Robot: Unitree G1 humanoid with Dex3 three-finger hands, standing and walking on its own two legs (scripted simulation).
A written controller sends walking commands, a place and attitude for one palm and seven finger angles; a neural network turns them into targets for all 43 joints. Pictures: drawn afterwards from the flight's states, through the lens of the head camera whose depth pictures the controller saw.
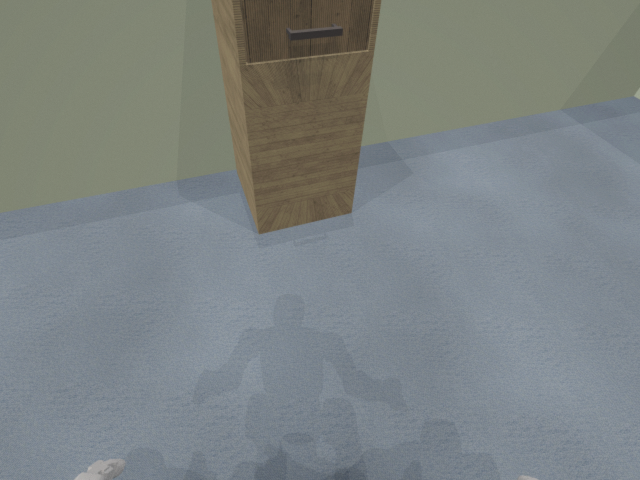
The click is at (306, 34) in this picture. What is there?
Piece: drawer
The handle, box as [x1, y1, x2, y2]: [286, 24, 342, 40]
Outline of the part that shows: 342,34 342,28 335,24 332,24 331,27 302,30 291,30 289,28 286,28 286,31 291,40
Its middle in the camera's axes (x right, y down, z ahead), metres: -0.02 -0.60 +1.11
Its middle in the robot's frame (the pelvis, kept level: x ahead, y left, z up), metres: +1.24 +0.09 +0.05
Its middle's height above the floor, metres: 0.82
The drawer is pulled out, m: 0.00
